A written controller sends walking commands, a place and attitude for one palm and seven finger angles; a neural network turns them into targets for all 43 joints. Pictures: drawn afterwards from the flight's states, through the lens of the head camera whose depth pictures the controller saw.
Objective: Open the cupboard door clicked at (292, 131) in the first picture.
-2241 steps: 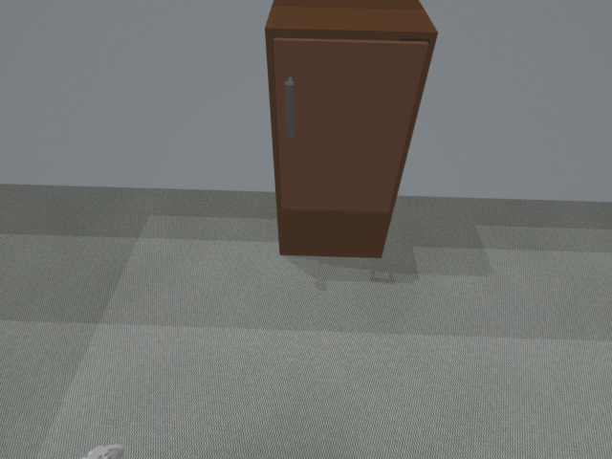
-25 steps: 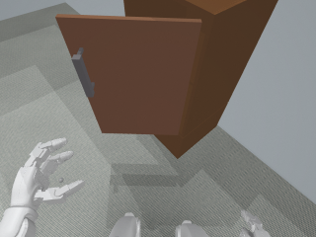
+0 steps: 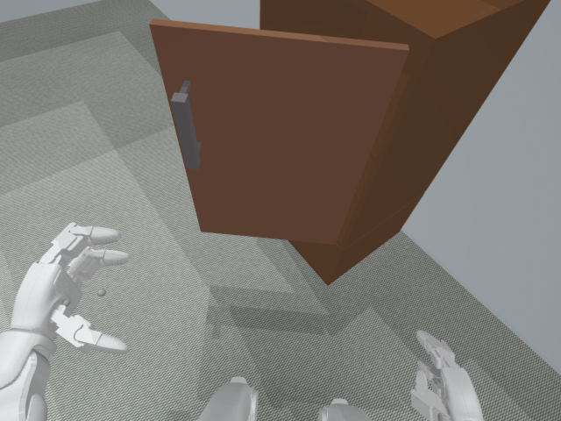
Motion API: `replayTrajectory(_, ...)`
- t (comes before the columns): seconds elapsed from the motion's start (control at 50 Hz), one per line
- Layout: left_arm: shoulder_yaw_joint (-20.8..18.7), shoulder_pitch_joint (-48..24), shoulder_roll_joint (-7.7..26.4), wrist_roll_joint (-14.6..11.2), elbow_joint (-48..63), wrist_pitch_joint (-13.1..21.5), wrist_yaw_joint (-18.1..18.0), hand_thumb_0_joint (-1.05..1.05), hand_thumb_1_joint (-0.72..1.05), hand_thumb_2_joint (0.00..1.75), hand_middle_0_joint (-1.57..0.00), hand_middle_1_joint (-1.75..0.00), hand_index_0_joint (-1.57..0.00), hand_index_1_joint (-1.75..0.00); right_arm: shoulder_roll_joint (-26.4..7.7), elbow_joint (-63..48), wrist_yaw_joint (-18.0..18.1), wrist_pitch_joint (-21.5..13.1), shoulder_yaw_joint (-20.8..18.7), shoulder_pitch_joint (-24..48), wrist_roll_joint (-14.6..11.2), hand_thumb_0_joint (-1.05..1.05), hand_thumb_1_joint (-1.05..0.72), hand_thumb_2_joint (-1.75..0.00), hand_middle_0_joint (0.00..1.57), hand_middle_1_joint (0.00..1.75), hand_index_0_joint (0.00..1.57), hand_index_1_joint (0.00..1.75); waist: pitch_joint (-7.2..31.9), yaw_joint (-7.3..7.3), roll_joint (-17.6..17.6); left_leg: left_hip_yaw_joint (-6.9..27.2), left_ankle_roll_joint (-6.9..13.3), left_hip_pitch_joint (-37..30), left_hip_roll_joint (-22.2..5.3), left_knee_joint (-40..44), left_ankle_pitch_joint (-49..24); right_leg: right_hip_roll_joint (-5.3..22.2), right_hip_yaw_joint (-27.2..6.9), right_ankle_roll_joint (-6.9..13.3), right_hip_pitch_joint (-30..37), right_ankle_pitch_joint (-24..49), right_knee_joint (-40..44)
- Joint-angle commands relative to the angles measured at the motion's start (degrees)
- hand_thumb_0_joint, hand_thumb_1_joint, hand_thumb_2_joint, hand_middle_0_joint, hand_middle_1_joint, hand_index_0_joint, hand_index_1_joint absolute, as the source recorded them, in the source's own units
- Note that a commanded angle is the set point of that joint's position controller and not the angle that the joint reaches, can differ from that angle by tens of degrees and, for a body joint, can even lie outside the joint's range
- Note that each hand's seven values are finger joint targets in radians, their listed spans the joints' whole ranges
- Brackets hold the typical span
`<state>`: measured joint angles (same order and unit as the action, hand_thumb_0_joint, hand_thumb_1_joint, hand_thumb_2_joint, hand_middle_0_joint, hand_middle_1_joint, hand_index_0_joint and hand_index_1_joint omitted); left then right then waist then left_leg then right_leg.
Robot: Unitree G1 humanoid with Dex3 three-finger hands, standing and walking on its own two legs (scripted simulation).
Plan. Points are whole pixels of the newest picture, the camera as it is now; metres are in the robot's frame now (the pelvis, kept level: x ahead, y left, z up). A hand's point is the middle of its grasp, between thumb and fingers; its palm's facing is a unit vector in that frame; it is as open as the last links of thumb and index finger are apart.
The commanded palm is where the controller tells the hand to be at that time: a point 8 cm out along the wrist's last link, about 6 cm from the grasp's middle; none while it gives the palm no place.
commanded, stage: raise the hand with hooked fingers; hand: left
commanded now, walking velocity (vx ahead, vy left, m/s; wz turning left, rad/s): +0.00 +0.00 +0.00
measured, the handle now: (190, 126) +0.59 +0.22 +0.03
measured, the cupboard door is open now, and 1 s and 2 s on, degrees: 48 48 48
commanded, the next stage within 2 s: move the hooked fingers beside the handle in 0.72 s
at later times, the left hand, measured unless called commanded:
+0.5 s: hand (104, 269) +0.29 +0.26 +0.05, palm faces -0.01 -1.00 -0.04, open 14.0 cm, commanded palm +0.27 +0.31 +0.05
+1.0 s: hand (116, 256) +0.31 +0.25 +0.05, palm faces +0.02 -1.00 -0.04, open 14.0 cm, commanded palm +0.30 +0.30 +0.05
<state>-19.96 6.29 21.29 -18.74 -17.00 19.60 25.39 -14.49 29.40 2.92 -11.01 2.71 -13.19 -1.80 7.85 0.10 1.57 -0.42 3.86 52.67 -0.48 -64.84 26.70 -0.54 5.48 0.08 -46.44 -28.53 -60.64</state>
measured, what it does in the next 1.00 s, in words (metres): stands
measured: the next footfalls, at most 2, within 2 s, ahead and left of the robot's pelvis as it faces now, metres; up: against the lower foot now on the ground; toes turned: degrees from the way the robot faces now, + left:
none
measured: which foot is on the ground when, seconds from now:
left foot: down 0.00-1.00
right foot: down 0.00-1.00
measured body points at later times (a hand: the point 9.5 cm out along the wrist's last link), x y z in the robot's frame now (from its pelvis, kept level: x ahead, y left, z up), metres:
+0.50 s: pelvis +0.00 -0.01 +0.00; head +0.07 +0.01 +0.45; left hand +0.28 +0.31 +0.05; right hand +0.14 -0.27 -0.07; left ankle +0.05 +0.07 -0.66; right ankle +0.01 -0.13 -0.66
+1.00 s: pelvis +0.00 -0.03 -0.01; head +0.08 -0.01 +0.44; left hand +0.30 +0.31 +0.05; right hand +0.16 -0.28 -0.09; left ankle +0.05 +0.07 -0.66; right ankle +0.01 -0.13 -0.66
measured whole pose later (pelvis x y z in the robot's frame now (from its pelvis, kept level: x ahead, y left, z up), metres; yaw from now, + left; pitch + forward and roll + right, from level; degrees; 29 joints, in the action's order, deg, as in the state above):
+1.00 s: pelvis +0.00 -0.03 -0.01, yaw +0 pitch +15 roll -3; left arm -26.0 -7.6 25.5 -19.7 -32.2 20.9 31.0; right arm -16.5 31.9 4.2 -9.7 2.7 -14.7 -2.0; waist 7.0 -0.7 1.2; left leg 0.5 1.5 54.7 -2.1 -66.5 27.3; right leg -2.2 6.2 2.5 -49.2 -29.7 -63.3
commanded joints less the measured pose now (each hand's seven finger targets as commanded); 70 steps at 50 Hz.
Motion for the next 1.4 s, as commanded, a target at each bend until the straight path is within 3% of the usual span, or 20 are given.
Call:
replayTrajectory(0.0,-6.3,-12.6,13.1,-2.1,11.2,3.3,1.8,0.0,-0.5,0.3,-0.3,-1.2,-0.3,-1.2,-10.7,-7.0,1.3,-2.2,-4.8,-1.5,-0.4,0.0,-0.9,-0.9,0.2,0.3,0.2,0.3,14.0,-1.03,5.4,7.8,-4.5,-20.0,-1.2,14.2,-9.7,-2.3,-0.6,2.2,-1.4,6.2,7.0)
replayTrajectory(0.1,-9.4,-14.6,15.8,-2.6,9.7,5.5,1.6,0.0,-0.5,0.3,-0.3,-1.2,-0.3,-1.2,-10.4,-6.2,1.2,-2.3,-4.4,-1.6,0.0,0.0,-0.9,-0.9,0.2,0.3,0.2,0.3,15.0,0.0,8.0,8.2,-5.5,-21.7,-1.3,14.5,-11.9,-2.2,-0.5,2.6,-1.5,6.5,6.5)
replayTrajectory(0.16,-9.0,-14.7,15.7,-2.6,4.7,4.5,3.0,0.0,-0.5,0.3,-0.3,-1.2,-0.3,-1.2,-10.8,-5.8,1.3,-2.0,-4.5,-2.2,-0.2,0.0,-0.9,-0.9,0.2,0.3,0.2,0.3,13.6,-0.6,5.2,7.8,-4.8,-19.6,-1.2,14.2,-11.4,-2.4,-0.6,2.5,-0.8,6.6,7.0)
replayTrajectory(0.28,-7.5,-14.3,14.9,-3.5,3.6,2.3,6.1,0.0,-0.5,0.3,-0.3,-1.2,-0.3,-1.2,-11.4,-6.3,1.1,-2.0,-5.0,-3.1,-0.6,0.0,-0.9,-0.9,0.2,0.3,0.2,0.3,15.6,-0.53,5.3,6.8,-4.1,-21.2,-1.1,14.1,-14.8,-2.2,-0.8,2.3,0.6,8.7,8.3)
replayTrajectory(0.36,-10.2,-13.8,17.4,-3.8,4.6,4.1,4.6,0.0,-0.5,0.3,-0.3,-1.2,-0.3,-1.2,-11.3,-6.2,0.5,-2.0,-5.1,-3.6,-0.1,0.0,-0.9,-0.9,0.2,0.3,0.2,0.3,14.5,-0.11,4.2,6.2,-3.9,-19.0,-0.9,13.0,-16.1,-2.5,-1.0,2.5,1.3,9.6,7.7)
replayTrajectory(0.46,-10.8,-15.5,17.3,-3.8,4.4,6.0,3.3,0.0,-0.5,0.3,-0.3,-1.2,-0.3,-1.2,-11.1,-6.3,0.4,-1.6,-5.1,-3.2,-0.2,0.0,-0.9,-0.9,0.2,0.3,0.2,0.3,13.6,-0.33,4.8,5.2,-3.3,-16.2,-0.6,12.6,-11.5,-2.3,-2.0,2.5,1.7,7.3,7.7)
replayTrajectory(0.54,-9.0,-14.2,16.3,-3.1,4.3,5.6,3.8,0.0,-0.5,0.3,-0.3,-1.2,-0.3,-1.2,-10.7,-6.5,0.5,-1.5,-4.9,-3.1,-0.5,0.0,-0.9,-0.9,0.2,0.3,0.2,0.3,14.4,-0.54,6.5,4.4,-2.9,-16.7,-0.5,12.6,-11.2,-2.0,-2.7,2.1,2.4,7.5,8.6)
replayTrajectory(0.58,-9.5,-14.3,16.9,-3.4,5.1,5.5,4.2,0.0,-0.5,0.3,-0.3,-1.2,-0.3,-1.2,-10.7,-6.3,0.6,-1.5,-4.9,-3.1,-0.5,0.0,-0.9,-0.9,0.2,0.3,0.2,0.3,15.5,-0.64,5.9,4.1,-2.6,-16.8,-0.5,11.9,-12.6,-2.1,-3.1,2.1,3.4,9.0,8.6)
replayTrajectory(0.66,-10.1,-14.8,16.8,-4.3,2.6,4.7,4.3,0.0,-0.5,0.3,-0.3,-1.2,-0.3,-1.2,-10.6,-6.2,1.0,-1.3,-4.5,-2.9,-0.5,0.0,-0.9,-0.9,0.2,0.3,0.2,0.3,12.9,-1.08,1.7,3.3,-2.0,-12.2,-0.2,10.4,-10.7,-2.1,-4.4,1.8,4.7,7.9,9.3)
replayTrajectory(0.72,-9.7,-16.6,16.3,-4.4,3.0,5.0,4.5,0.0,-0.5,0.3,-0.3,-1.2,-0.3,-1.2,-10.3,-6.2,1.0,-1.3,-4.4,-2.4,-0.6,0.0,-0.9,-0.9,0.2,0.3,0.2,0.3,13.1,-1.0,3.9,3.1,-2.1,-12.3,-0.2,10.3,-10.1,-1.8,-4.7,1.7,4.4,7.4,9.3)
replayTrajectory(0.8,-9.1,-15.8,16.0,-3.9,2.2,5.0,4.6,0.0,-0.5,0.3,-0.3,-1.2,-0.3,-1.2,-10.2,-6.2,1.0,-1.3,-4.3,-2.5,-0.5,0.0,-0.9,-0.9,0.2,0.3,0.2,0.3,14.2,-0.88,2.9,2.8,-2.0,-12.1,-0.2,9.6,-11.2,-1.8,-5.1,1.6,5.1,8.9,8.9)
replayTrajectory(0.86,-11.3,-24.2,20.0,-3.3,-0.6,5.3,4.6,0.0,-0.5,0.3,-0.3,-1.2,-0.3,-1.2,-10.6,-4.6,1.7,-0.9,-4.0,-3.0,-0.4,0.0,-0.9,-0.9,0.2,0.3,0.2,0.3,12.5,-2.39,1.5,2.7,-1.8,-8.6,-0.6,7.3,-9.5,-1.8,-6.7,1.5,3.8,6.9,8.6)
replayTrajectory(0.9,-11.4,-27.4,20.4,-2.9,-2.6,5.4,5.0,0.0,-0.5,0.3,-0.3,-1.2,-0.3,-1.2,-10.5,-4.2,1.9,-1.0,-3.9,-2.8,-0.5,0.0,-0.9,-0.9,0.2,0.3,0.2,0.3,13.0,-2.24,3.1,2.8,-1.9,-8.7,-0.6,7.2,-9.5,-1.6,-6.9,1.6,3.7,6.8,8.3)
replayTrajectory(1.0,-9.6,-32.3,20.6,-2.4,-3.8,5.3,6.7,0.0,-0.5,0.3,-0.3,-1.2,-0.3,-1.2,-10.8,-3.6,2.1,-1.2,-4.0,-3.4,-0.6,0.0,-0.9,-0.9,0.2,0.3,0.2,0.3,18.4,-1.91,7.2,2.9,-1.9,-13.0,-0.7,7.4,-12.5,-1.6,-6.0,1.8,3.1,10.4,7.0)
replayTrajectory(1.06,-9.5,-33.0,20.7,-2.1,-7.4,3.8,7.0,0.0,-0.5,0.3,-0.3,-1.2,-0.3,-1.2,-11.1,-3.3,2.0,-0.9,-4.1,-4.4,-0.6,0.0,-0.9,-0.9,0.2,0.3,0.2,0.3,18.5,-2.08,4.4,3.3,-1.8,-12.7,-0.8,7.3,-13.5,-2.0,-5.3,1.8,2.7,11.5,6.6)
replayTrajectory(1.1,-11.8,-32.7,23.2,-1.7,-10.3,2.9,6.7,0.0,-0.5,0.3,-0.3,-1.2,-0.3,-1.2,-11.4,-3.1,1.9,-0.2,-4.2,-4.8,-0.7,0.0,-0.9,-0.9,0.2,0.3,0.2,0.3,18.7,-1.49,2.5,3.0,-1.8,-10.9,-0.8,7.4,-13.5,-1.7,-5.4,1.5,4.1,12.1,6.5)
replayTrajectory(1.12,-11.2,-32.3,22.3,-1.5,-11.7,2.3,6.5,0.0,-0.5,0.3,-0.3,-1.2,-0.3,-1.2,-11.2,-3.6,1.7,0.2,-4.2,-4.8,-0.8,0.0,-0.9,-0.9,0.2,0.3,0.2,0.3,18.0,-1.48,2.6,2.6,-1.7,-10.0,-0.7,7.4,-13.2,-1.7,-5.6,1.4,4.1,12.0,6.8)
replayTrajectory(1.18,-13.2,-35.8,25.0,-0.9,-14.1,2.5,5.6,0.0,-0.5,0.3,-0.3,-1.2,-0.3,-1.2,-11.4,-3.4,1.4,1.0,-4.1,-5.3,-0.6,0.0,-0.9,-0.9,0.2,0.3,0.2,0.3,17.4,-1.32,2.4,2.5,-1.8,-8.4,-0.8,7.0,-12.8,-1.7,-5.6,1.5,3.8,11.6,6.2)
replayTrajectory(1.28,-11.5,-40.0,23.9,0.4,-12.6,5.5,4.8,0.0,-0.5,0.3,-0.3,-1.2,-0.3,-1.2,-11.6,-2.9,0.9,1.6,-4.8,-7.0,-0.4,0.0,-0.9,-0.9,0.2,0.3,0.2,0.3,20.8,-2.05,6.2,3.2,-2.2,-14.3,-1.2,7.6,-15.7,-2.2,-4.4,1.8,0.5,12.9,5.2)
replayTrajectory(1.38,-10.5,-46.5,24.1,1.4,-16.8,6.2,4.8,0.0,-0.5,0.3,-0.3,-1.2,-0.3,-1.2,-12.3,-1.0,1.1,2.6,-5.0,-8.4,-0.3,0.0,-0.9,-0.9,0.2,0.3,0.2,0.3,20.6,-3.51,5.7,4.5,-2.4,-15.6,-1.5,7.9,-14.6,-2.2,-3.6,1.8,-3.0,10.5,5.1)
